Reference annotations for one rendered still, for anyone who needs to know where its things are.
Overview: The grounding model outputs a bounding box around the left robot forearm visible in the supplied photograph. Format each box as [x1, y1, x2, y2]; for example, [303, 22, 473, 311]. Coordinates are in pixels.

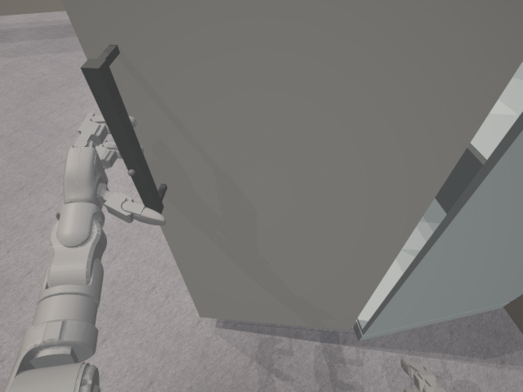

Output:
[3, 202, 107, 392]

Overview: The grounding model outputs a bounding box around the left robot upper arm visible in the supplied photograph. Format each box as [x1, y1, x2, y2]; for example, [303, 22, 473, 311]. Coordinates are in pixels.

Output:
[8, 362, 101, 392]

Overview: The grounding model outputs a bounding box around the left robot hand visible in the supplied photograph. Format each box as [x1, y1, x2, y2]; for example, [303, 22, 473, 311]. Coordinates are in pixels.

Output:
[63, 113, 166, 225]

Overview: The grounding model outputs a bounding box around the right robot hand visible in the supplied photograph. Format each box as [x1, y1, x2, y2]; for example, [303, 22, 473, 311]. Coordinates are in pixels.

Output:
[400, 358, 446, 392]

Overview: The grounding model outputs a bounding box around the handle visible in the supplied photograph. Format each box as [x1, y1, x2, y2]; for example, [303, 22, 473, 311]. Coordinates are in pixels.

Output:
[81, 45, 168, 214]

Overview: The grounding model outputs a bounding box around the fridge door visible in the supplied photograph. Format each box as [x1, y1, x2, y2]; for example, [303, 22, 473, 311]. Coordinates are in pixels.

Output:
[61, 0, 523, 331]

